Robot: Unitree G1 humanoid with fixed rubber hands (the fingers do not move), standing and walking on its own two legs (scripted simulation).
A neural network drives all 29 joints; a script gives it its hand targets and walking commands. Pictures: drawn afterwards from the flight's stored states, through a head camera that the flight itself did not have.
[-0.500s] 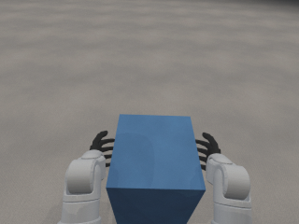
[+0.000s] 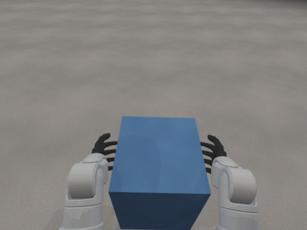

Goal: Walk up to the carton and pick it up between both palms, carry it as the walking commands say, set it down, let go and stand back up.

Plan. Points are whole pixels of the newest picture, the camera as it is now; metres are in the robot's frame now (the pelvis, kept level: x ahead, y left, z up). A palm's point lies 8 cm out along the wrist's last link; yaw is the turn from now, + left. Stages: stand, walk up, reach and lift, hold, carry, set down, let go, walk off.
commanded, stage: carry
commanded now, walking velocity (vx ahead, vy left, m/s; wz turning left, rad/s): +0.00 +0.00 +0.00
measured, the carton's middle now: (157, 174) +0.29 +0.00 +0.00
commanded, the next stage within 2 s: hold in 0.80 s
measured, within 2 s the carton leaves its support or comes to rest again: neither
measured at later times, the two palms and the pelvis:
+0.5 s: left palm (103, 160) +0.28 +0.13 +0.09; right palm (221, 163) +0.28 -0.16 +0.10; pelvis +0.00 -0.01 +0.00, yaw +0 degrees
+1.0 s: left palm (116, 173) +0.28 +0.11 +0.02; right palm (224, 182) +0.26 -0.18 +0.03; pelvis -0.01 -0.01 +0.00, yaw -11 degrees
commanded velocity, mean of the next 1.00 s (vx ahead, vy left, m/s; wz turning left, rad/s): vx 0.00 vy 0.00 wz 0.00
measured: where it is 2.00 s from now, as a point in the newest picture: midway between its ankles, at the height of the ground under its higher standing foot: outside the picture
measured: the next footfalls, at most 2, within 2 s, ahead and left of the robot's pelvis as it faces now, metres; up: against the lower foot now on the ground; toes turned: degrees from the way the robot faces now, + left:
none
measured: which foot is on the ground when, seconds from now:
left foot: down 0.00-1.00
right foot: down 0.00-1.00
